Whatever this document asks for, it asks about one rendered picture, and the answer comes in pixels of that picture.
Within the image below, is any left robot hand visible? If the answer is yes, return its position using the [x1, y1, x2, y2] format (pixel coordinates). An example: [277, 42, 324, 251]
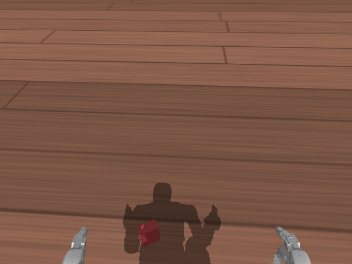
[62, 226, 87, 264]

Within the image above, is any carton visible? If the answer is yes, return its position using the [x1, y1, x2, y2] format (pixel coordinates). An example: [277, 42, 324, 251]
[137, 219, 161, 247]

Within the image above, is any right robot hand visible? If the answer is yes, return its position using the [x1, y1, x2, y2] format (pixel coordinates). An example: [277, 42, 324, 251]
[270, 226, 311, 264]

